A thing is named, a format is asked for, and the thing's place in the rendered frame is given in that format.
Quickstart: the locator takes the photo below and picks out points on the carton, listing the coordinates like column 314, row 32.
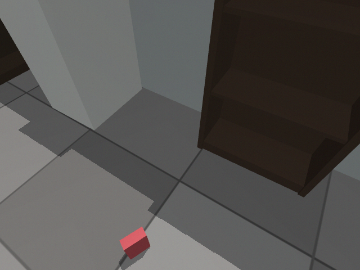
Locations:
column 135, row 243

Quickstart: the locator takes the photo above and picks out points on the bookshelf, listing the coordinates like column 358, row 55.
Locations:
column 282, row 87
column 12, row 62

